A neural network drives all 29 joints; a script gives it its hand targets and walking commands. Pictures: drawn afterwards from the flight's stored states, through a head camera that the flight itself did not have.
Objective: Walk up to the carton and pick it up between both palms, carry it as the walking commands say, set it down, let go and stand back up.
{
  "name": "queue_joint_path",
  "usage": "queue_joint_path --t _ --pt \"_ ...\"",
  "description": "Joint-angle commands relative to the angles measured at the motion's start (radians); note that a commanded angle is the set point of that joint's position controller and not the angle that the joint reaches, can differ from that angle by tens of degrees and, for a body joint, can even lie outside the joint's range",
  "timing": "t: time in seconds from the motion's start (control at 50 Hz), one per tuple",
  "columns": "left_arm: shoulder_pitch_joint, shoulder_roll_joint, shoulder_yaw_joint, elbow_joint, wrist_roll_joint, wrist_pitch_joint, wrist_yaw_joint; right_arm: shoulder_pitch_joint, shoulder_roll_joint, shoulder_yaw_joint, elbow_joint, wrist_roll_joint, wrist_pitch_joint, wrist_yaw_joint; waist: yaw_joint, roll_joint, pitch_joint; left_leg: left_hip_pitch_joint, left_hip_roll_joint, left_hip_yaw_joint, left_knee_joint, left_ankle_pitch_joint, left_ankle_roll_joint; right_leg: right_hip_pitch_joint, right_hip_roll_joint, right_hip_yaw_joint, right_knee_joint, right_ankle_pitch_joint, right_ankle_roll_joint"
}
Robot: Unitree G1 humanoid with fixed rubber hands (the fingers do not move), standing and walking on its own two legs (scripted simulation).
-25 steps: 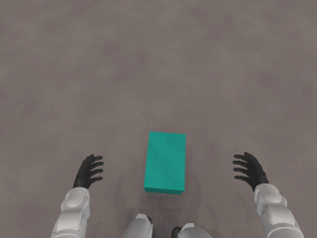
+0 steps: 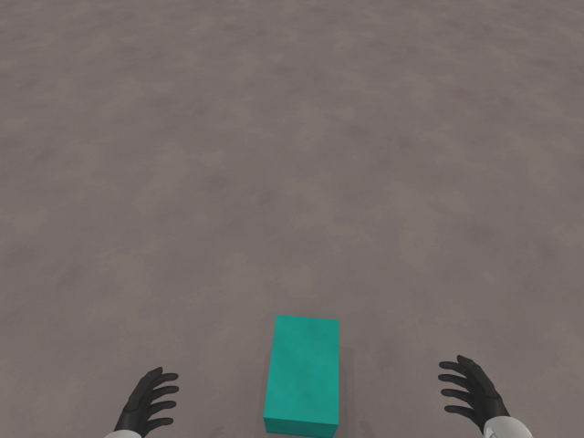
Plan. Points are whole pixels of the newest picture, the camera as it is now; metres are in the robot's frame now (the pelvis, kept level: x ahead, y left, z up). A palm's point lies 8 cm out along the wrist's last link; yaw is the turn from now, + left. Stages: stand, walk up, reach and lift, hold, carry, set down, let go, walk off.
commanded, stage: let go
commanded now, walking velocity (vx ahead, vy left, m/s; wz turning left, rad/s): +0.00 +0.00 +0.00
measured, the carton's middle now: (303, 375) +0.42 -0.01 -0.67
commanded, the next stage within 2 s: stand in 0.24 s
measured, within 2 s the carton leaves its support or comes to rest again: neither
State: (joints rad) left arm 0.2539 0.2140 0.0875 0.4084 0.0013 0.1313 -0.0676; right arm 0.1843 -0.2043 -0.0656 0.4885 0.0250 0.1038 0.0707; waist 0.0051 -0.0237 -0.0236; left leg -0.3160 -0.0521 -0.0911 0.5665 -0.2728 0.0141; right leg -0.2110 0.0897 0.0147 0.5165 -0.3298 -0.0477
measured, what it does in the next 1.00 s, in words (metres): stands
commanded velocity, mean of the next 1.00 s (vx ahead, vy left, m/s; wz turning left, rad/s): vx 0.00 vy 0.00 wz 0.00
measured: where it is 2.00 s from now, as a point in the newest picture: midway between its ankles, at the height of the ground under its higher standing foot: outside the picture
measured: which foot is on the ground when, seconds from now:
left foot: down 0.00-1.00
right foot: down 0.00-1.00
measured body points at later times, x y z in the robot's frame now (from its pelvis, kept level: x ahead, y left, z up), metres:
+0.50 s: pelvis +0.01 +0.00 +0.00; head +0.01 +0.01 +0.45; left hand +0.16 +0.28 -0.08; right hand +0.18 -0.28 -0.06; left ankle +0.01 +0.11 -0.73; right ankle -0.04 -0.08 -0.73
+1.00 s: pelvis +0.01 +0.00 +0.00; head +0.01 +0.02 +0.45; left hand +0.15 +0.30 -0.09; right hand +0.18 -0.29 -0.06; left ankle +0.01 +0.11 -0.73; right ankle -0.04 -0.08 -0.73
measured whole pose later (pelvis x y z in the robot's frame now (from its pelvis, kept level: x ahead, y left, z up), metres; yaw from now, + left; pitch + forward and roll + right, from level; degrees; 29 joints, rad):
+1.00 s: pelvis +0.01 +0.00 +0.00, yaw +0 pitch +1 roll -1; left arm 0.20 0.34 0.08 0.68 0.00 0.00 0.00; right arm 0.18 -0.35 -0.04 0.62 0.02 0.01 -0.02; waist 0.01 -0.02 -0.02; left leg -0.30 -0.05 -0.09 0.56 -0.28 0.02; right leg -0.19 0.09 0.02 0.50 -0.33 -0.05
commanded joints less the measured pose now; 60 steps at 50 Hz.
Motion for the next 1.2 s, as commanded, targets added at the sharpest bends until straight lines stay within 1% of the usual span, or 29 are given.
queue_joint_path --t 0.0,0.02,0.1,0.12,0.16,0.2,0.22,0.26,0.28,0.3,0.34,0.38,0.4,0.44,0.48,0.54,0.6,0.68,0.7,0.74,0.76,0.8,0.88,0.92,0.96,1.0,1.04,1.08,1.18 --pt "-0.017 0.115 -0.039 -0.144 -0.007 -0.005 -0.016 0.045 -0.099 0.0 -0.182 -0.038 0.012 -0.003 -0.022 0.038 0.028 0.404 0.029 0.046 -0.119 0.271 -0.032 -0.079 -0.087 0.038 -0.162 0.23 0.044" --pt "-0.025 0.113 -0.04 -0.149 -0.009 -0.005 -0.015 0.03 -0.095 0.008 -0.182 -0.029 0.008 -0.003 -0.017 0.074 0.016 0.41 0.032 0.04 -0.115 0.288 -0.032 -0.074 -0.084 0.032 -0.148 0.254 0.048" --pt "-0.021 0.13 -0.045 -0.081 -0.008 0.0 -0.014 0.019 -0.106 0.013 -0.192 -0.066 0.032 -0.02 -0.034 -0.012 0.01 0.357 0.03 0.049 -0.103 0.251 -0.016 -0.036 -0.085 0.032 -0.133 0.26 0.059" --pt "-0.052 0.138 -0.043 -0.094 -0.005 -0.006 -0.009 0.004 -0.087 0.031 -0.202 -0.057 0.033 -0.022 -0.012 -0.017 0.022 0.372 0.028 0.05 -0.095 0.254 -0.011 -0.075 -0.089 0.024 -0.128 0.266 0.067" --pt "-0.038 0.123 -0.058 -0.109 -0.019 -0.007 0.005 0.03 -0.084 0.03 -0.177 -0.05 0.041 -0.032 -0.004 0.058 -0.016 0.384 0.037 0.051 -0.075 0.262 -0.017 -0.076 -0.085 0.03 -0.103 0.24 0.045" --pt "-0.04 0.105 -0.049 -0.095 -0.02 0.029 0.022 0.005 -0.101 0.044 -0.174 -0.046 0.043 -0.048 0.015 0.033 0.01 0.346 0.04 0.052 -0.071 0.236 -0.023 -0.129 -0.091 0.029 -0.109 0.212 0.048" --pt "-0.086 0.211 0.016 0.035 0.051 -0.04 0.062 -0.022 -0.229 -0.017 0.009 -0.076 -0.012 -0.081 -0.019 -0.004 0.009 0.19 0.079 -0.038 -0.074 0.203 -0.004 -0.09 -0.1 0.084 -0.09 0.177 0.057" --pt "-0.068 0.238 0.031 0.074 0.061 -0.084 0.085 -0.038 -0.226 -0.022 0.033 -0.078 -0.048 -0.088 -0.015 0.057 -0.017 0.149 0.078 -0.048 -0.089 0.085 0.016 -0.053 -0.126 0.127 -0.104 0.134 0.059" --pt "-0.077 0.223 0.024 0.079 0.065 -0.096 0.085 -0.031 -0.226 -0.02 0.049 -0.081 -0.059 -0.091 -0.025 0.063 -0.022 0.122 0.086 -0.069 -0.103 0.048 0.022 -0.039 -0.121 0.119 -0.096 0.082 0.046" --pt "-0.071 0.229 0.027 0.099 0.068 -0.106 0.089 -0.042 -0.218 -0.017 0.058 -0.073 -0.069 -0.088 -0.008 0.023 -0.024 0.111 0.082 -0.074 -0.108 0.043 0.018 -0.034 -0.122 0.109 -0.096 0.058 0.043" --pt "-0.089 0.223 0.017 0.122 0.069 -0.119 0.086 -0.04 -0.22 -0.017 0.066 -0.081 -0.084 -0.086 -0.025 0.054 -0.02 0.114 0.071 -0.071 -0.087 0.03 0.026 -0.049 -0.137 0.139 -0.117 0.052 0.038" --pt "-0.085 0.231 0.017 0.136 0.062 -0.127 0.083 -0.042 -0.225 -0.013 0.088 -0.073 -0.094 -0.081 -0.011 0.044 -0.023 0.117 0.083 -0.075 -0.078 0.092 0.02 -0.034 -0.144 0.146 -0.124 0.117 0.042" --pt "-0.089 0.235 0.02 0.143 0.063 -0.128 0.089 -0.066 -0.224 -0.018 0.084 -0.073 -0.096 -0.083 -0.002 -0.003 -0.032 0.123 0.086 -0.082 -0.075 0.136 0.017 -0.02 -0.142 0.145 -0.118 0.161 0.056" --pt "-0.115 0.232 0.014 0.158 0.06 -0.133 0.089 -0.079 -0.241 -0.014 0.096 -0.079 -0.105 -0.089 -0.004 0.022 -0.055 0.15 0.089 -0.075 -0.063 0.169 0.023 -0.015 -0.143 0.143 -0.118 0.184 0.052" --pt "-0.083 0.255 0.017 0.174 0.053 -0.135 0.088 -0.075 -0.245 -0.004 0.107 -0.076 -0.106 -0.089 0.009 -0.007 -0.05 0.138 0.102 -0.08 -0.071 0.228 0.028 0.006 -0.148 0.142 -0.103 0.242 0.05" --pt "-0.071 0.269 0.021 0.192 0.059 -0.138 0.091 -0.052 -0.269 -0.004 0.126 -0.071 -0.103 -0.091 0.002 0.037 -0.084 0.153 0.103 -0.082 -0.065 0.242 0.032 0.041 -0.159 0.153 -0.106 0.284 0.049" --pt "-0.104 0.286 0.027 0.197 0.054 -0.145 0.09 -0.075 -0.274 -0.008 0.117 -0.075 -0.113 -0.09 0.002 -0.001 -0.062 0.143 0.101 -0.088 -0.075 0.218 0.027 0.025 -0.15 0.157 -0.117 0.253 0.041" --pt "-0.071 0.293 0.026 0.218 0.057 -0.141 0.091 -0.074 -0.284 -0.006 0.112 -0.076 -0.121 -0.093 0.005 0.019 -0.059 0.143 0.1 -0.09 -0.073 0.195 0.032 0.026 -0.148 0.156 -0.127 0.224 0.046" --pt "-0.1 0.279 0.021 0.214 0.051 -0.143 0.089 -0.08 -0.303 -0.01 0.118 -0.082 -0.12 -0.095 0.007 0.055 -0.038 0.138 0.105 -0.096 -0.08 0.205 0.036 0.013 -0.158 0.173 -0.118 0.217 0.04" --pt "-0.1 0.299 0.028 0.214 0.056 -0.145 0.092 -0.059 -0.28 -0.003 0.12 -0.071 -0.12 -0.091 -0.002 -0.005 -0.055 0.151 0.102 -0.095 -0.08 0.203 0.029 0.019 -0.152 0.158 -0.127 0.246 0.05" --pt "-0.067 0.29 0.025 0.231 0.047 -0.15 0.092 -0.08 -0.291 -0.008 0.125 -0.074 -0.122 -0.091 0.02 0.034 -0.071 0.142 0.101 -0.087 -0.068 0.217 0.029 0.042 -0.162 0.166 -0.139 0.269 0.053" --pt "-0.089 0.298 0.022 0.23 0.052 -0.156 0.09 -0.056 -0.288 -0.006 0.119 -0.068 -0.124 -0.095 -0.004 0.008 -0.087 0.16 0.107 -0.087 -0.066 0.209 0.03 0.035 -0.166 0.174 -0.131 0.264 0.05" --pt "-0.073 0.296 0.022 0.247 0.044 -0.156 0.094 -0.064 -0.297 -0.008 0.136 -0.075 -0.126 -0.095 0.01 0.015 -0.061 0.149 0.111 -0.093 -0.059 0.242 0.039 0.047 -0.176 0.189 -0.136 0.32 0.055" --pt "-0.106 0.299 0.023 0.242 0.046 -0.156 0.091 -0.069 -0.312 -0.007 0.128 -0.071 -0.124 -0.097 -0.007 0.018 -0.07 0.154 0.108 -0.089 -0.059 0.238 0.036 0.042 -0.167 0.172 -0.135 0.295 0.052" --pt "-0.094 0.305 0.023 0.253 0.044 -0.161 0.09 -0.073 -0.305 -0.007 0.135 -0.074 -0.13 -0.096 0.005 0.036 -0.07 0.152 0.107 -0.098 -0.07 0.207 0.031 0.041 -0.169 0.183 -0.149 0.249 0.056" --pt "-0.095 0.315 0.029 0.252 0.046 -0.16 0.088 -0.044 -0.301 -0.001 0.144 -0.071 -0.134 -0.097 -0.007 0.053 -0.078 0.145 0.111 -0.102 -0.076 0.223 0.036 0.055 -0.161 0.171 -0.128 0.256 0.027" --pt "-0.096 0.313 0.025 0.255 0.042 -0.159 0.088 -0.071 -0.294 0.001 0.145 -0.069 -0.136 -0.093 0.009 0.013 -0.074 0.157 0.11 -0.094 -0.081 0.259 0.031 0.051 -0.155 0.158 -0.123 0.279 0.038" --pt "-0.074 0.306 0.023 0.271 0.036 -0.161 0.085 -0.08 -0.324 -0.007 0.146 -0.073 -0.135 -0.094 0.011 0.074 -0.065 0.157 0.112 -0.102 -0.077 0.261 0.04 0.049 -0.151 0.161 -0.124 0.273 0.03" --pt "-0.086 0.316 0.021 0.276 0.037 -0.162 0.087 -0.072 -0.31 0.001 0.155 -0.072 -0.14 -0.095 0.012 0.044 -0.043 0.134 0.121 -0.123 -0.081 0.26 0.054 0.052 -0.164 0.172 -0.119 0.273 0.027"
